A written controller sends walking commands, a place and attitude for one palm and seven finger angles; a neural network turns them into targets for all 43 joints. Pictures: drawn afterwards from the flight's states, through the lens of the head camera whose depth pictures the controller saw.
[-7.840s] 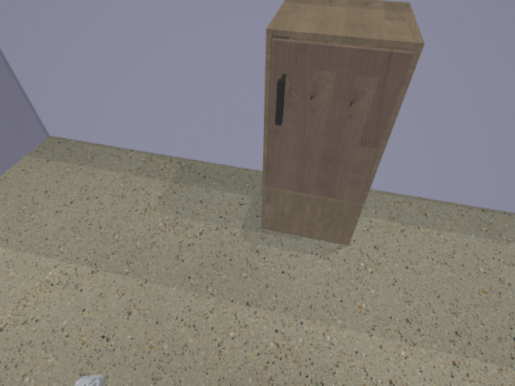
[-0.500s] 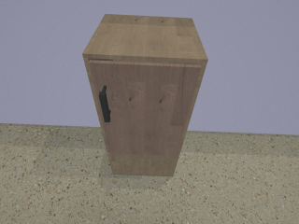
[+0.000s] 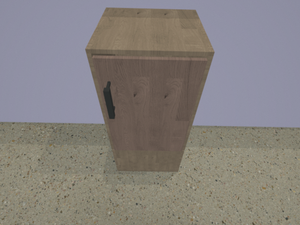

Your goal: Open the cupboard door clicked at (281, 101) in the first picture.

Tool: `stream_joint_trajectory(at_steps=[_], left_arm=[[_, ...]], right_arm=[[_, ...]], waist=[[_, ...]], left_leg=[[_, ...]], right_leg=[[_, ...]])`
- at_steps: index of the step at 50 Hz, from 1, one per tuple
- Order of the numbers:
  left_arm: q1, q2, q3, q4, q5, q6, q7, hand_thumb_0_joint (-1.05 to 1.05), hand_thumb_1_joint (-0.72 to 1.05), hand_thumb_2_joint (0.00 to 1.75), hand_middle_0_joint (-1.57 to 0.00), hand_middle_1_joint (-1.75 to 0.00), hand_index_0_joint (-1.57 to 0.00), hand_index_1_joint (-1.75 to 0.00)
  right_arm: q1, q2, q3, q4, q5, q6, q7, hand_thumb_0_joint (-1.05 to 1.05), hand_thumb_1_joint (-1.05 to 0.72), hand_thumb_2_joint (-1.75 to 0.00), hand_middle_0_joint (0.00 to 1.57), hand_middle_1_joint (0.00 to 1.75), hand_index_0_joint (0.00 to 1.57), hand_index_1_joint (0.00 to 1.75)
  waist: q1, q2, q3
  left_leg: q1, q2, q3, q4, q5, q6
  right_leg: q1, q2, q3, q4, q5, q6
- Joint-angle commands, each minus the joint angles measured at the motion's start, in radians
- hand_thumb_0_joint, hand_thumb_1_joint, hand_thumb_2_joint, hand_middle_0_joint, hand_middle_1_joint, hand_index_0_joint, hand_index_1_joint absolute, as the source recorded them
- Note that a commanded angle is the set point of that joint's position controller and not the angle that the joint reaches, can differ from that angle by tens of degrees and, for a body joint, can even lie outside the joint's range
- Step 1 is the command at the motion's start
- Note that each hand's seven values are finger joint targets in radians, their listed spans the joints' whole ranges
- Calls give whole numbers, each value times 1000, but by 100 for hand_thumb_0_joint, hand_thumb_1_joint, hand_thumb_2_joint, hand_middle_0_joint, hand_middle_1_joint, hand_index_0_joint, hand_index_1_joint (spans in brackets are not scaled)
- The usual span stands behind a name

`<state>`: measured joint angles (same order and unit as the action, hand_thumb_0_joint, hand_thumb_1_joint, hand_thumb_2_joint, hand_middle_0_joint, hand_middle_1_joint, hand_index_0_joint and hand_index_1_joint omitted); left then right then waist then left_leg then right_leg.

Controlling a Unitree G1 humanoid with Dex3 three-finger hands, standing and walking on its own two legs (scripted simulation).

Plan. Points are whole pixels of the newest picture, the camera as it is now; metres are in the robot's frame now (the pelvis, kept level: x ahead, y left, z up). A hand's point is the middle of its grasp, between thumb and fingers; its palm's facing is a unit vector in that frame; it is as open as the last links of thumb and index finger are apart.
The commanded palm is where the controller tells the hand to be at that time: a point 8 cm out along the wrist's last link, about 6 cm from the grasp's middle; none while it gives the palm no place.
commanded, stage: look again from close up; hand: left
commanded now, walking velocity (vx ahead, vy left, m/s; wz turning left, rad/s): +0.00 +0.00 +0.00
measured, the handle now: (110, 100) +0.55 +0.19 -0.02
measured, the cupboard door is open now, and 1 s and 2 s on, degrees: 0 0 0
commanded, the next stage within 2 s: raise the hand with hooked fingers in 0.40 s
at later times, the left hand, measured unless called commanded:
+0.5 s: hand out of the picture +0.02 +0.15 -0.17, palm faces +0.01 -0.98 -0.22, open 7.3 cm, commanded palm +0.12 +0.20 -0.07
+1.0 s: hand (91, 221) +0.15 +0.17 -0.08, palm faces +0.15 -0.99 -0.02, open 9.0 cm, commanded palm +0.16 +0.22 -0.05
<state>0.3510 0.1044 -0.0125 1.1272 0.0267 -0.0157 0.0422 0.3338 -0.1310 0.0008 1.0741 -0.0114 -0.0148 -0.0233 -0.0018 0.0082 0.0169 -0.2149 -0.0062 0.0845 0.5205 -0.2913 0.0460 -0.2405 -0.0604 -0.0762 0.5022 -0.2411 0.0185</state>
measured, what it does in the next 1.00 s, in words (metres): lowers itself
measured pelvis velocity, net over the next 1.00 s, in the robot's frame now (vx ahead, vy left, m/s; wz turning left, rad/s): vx -0.01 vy -0.06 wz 0.01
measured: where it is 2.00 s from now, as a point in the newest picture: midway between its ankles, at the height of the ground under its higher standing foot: outside the picture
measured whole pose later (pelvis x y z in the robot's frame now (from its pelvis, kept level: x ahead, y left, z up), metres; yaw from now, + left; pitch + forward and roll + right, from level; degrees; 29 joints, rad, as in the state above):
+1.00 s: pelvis -0.01 -0.06 -0.09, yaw +1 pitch +13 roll +0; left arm 0.45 0.19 0.26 0.20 -0.28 -0.53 -0.35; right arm 0.12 -0.28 -0.09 0.49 0.02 -0.25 -0.03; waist 0.04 -0.06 -0.13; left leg -0.83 0.04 -0.02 1.15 -0.55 -0.04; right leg -0.85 -0.03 -0.12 1.14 -0.52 -0.06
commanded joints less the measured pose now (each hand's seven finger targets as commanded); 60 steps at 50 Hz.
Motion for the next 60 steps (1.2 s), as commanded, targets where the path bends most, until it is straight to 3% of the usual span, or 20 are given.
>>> stream_joint_trajectory(at_steps=[1, 7, 14, 24, 25, 26, 27, 28, 29, 30, 31, 33, 36, 38, 40, 44, 49, 53, 56, 60], left_arm=[[55, 94, 9, -39, -5, -11, -3, 0, 90, 90, -20, -30, -20, -30], [36, 98, 9, -38, -11, -11, -7, 0, 90, 90, -20, -30, -20, -30], [18, 117, 17, -37, -13, -12, -6, 0, 90, 90, -20, -30, -20, -30], [-4, 128, 22, -34, -14, -13, -7, 0, 90, 90, -20, -30, -20, -30], [61, 169, 24, -1, -9, -23, 34, 0, 90, 90, -20, -30, -20, -30], [-703, 362, 125, -1516, -206, -252, 17, 0, 88, 89, -20, -32, -20, -32], [-257, 305, 131, -1228, -128, -196, 55, 0, 85, 88, -20, -33, -20, -33], [-227, 228, 89, -1140, -157, -151, 103, 0, 83, 87, -21, -34, -21, -34], [29, 33, -4, -957, -161, -61, 96, 0, 81, 86, -21, -36, -21, -36], [-114, 56, -2, -1137, -204, -91, 69, 0, 78, 85, -21, -37, -21, -37], [-119, 132, 75, -1153, -192, -142, 50, 0, 76, 84, -21, -39, -21, -39], [-40, 141, 137, -983, -182, -237, -2, 0, 71, 82, -21, -42, -21, -42], [225, 83, 197, -811, -240, -434, -159, 0, 64, 79, -22, -47, -22, -47], [308, 133, 286, -787, -281, -561, -296, 0, 60, 77, -22, -50, -22, -50], [246, 195, 337, -824, -305, -650, -409, 0, 55, 75, -22, -53, -22, -53], [75, 274, 379, -1078, -345, -601, -440, 0, 46, 71, -23, -58, -23, -58], [-195, 287, 357, -1393, -346, -670, -362, 0, 34, 66, -24, -66, -24, -66], [-243, 246, 234, -1336, -343, -652, -429, 0, 25, 62, -25, -72, -25, -72], [-182, 300, 285, -1196, -346, -532, -487, 0, 18, 59, -25, -76, -25, -76], [-81, 357, 402, -1114, -388, -323, -493, 0, 8, 55, -26, -82, -26, -82]], right_arm=[[44, -99, -8, -67, -1, -22, 1, 0, -90, -90, 20, 30, 20, 30], [63, -108, -2, -54, 0, -25, -1, 0, -90, -90, 20, 30, 20, 30], [61, -109, 6, -19, -1, -30, -6, 0, -90, -90, 20, 30, 20, 30], [42, -91, 7, 13, 0, -23, -8, 0, -90, -90, 20, 30, 20, 30], [-54, -147, -11, -51, 10, -22, 2, 0, -90, -90, 20, 30, 20, 30], [-60, -313, -34, -391, 57, -176, -46, 0, -90, -90, 20, 30, 20, 30], [-158, -220, -9, -335, 44, -258, -81, 0, -90, -90, 20, 30, 20, 30], [-151, -224, -27, -275, 54, -284, -81, 0, -90, -90, 20, 30, 20, 30], [-115, -184, -27, -266, 62, -284, -71, 0, -90, -90, 20, 30, 20, 30], [-145, -218, -25, -344, 73, -299, -71, 0, -90, -90, 20, 30, 20, 30], [-138, -246, -50, -362, 59, -317, -74, 0, -90, -90, 20, 30, 20, 30], [-128, -248, -64, -413, 37, -330, -63, 0, -90, -90, 20, 30, 20, 30], [-168, -230, -90, -494, 16, -336, -22, 0, -90, -90, 20, 30, 20, 30], [-179, -234, -110, -549, 22, -328, 14, 0, -90, -90, 20, 30, 20, 30], [-212, -243, -116, -603, 25, -320, 31, 0, -90, -90, 20, 30, 20, 30], [-248, -239, -111, -720, 31, -279, 20, 0, -90, -90, 20, 30, 20, 30], [-154, -215, -96, -677, 19, -273, -16, 0, -90, -90, 20, 30, 20, 30], [-144, -245, -66, -630, 25, -296, -40, 0, -90, -90, 20, 30, 20, 30], [-145, -256, -62, -625, 45, -303, -56, 0, -90, -90, 20, 30, 20, 30], [-185, -250, -52, -680, 63, -276, -58, 0, -90, -90, 20, 30, 20, 30]], waist=[[4, 63, 56], [2, -27, 98], [6, -17, 65], [7, -15, 69], [39, -225, 84], [-85, 18, -429], [10, 175, -396], [-17, 191, -277], [-23, 100, -145], [-33, 57, -25], [-50, 1, -56], [-45, -120, 31], [55, -325, -42], [106, -223, -157], [99, -120, -254], [86, 12, -345], [-27, 75, -388], [-84, 107, -320], [-61, 23, -350], [28, -8, -399]], left_leg=[[-126, 126, -171, -214, -81, 10], [-83, 113, -141, -206, 42, 9], [-18, 109, -113, -185, 185, 2], [-3, 104, -89, -177, 166, -10], [-86, 134, -73, 20, 224, -40], [174, 14, -70, -88, 302, -9], [204, 33, -38, -93, 411, -5], [110, 32, -36, -79, 305, -36], [19, 38, -58, -91, 221, -32], [-43, 30, -90, -80, 155, -27], [-61, 21, -82, -36, 118, -24], [-194, -7, -81, 61, 54, -21], [-419, -20, -67, 221, 26, -41], [-499, -36, -57, 312, 65, -60], [-574, -46, -39, 409, 83, -63], [-635, -51, -26, 484, 4, -42], [-605, 3, -75, 575, 13, -20], [-609, 18, -105, 599, -22, -12], [-657, 14, -111, 571, -71, -13], [-650, -5, -108, 482, -70, -21]], right_leg=[[26, -24, 45, -32, -17, -54], [13, -40, 65, -62, 30, -48], [45, -49, 71, -63, 106, -46], [56, -59, 88, -89, 147, -54], [52, -101, 124, -81, 515, -33], [120, -1, 77, -2, 384, -44], [104, 43, 62, 20, 216, -64], [29, 41, 22, 9, 112, -56], [-27, 37, -4, -4, 72, -43], [-65, 32, -7, -10, 53, -35], [-110, 35, -11, -13, 10, -32], [-244, 38, -13, 26, -96, -27], [-309, 36, 25, 177, -114, -27], [-238, 20, 72, 293, 46, -39], [-240, 2, 114, 381, 168, -41], [-275, -9, 213, 368, -8, -28], [-400, 32, 185, 422, -42, -29], [-526, 65, 124, 454, -112, -47], [-484, 63, 121, 420, -188, -33], [-363, 45, 111, 369, -243, -24]])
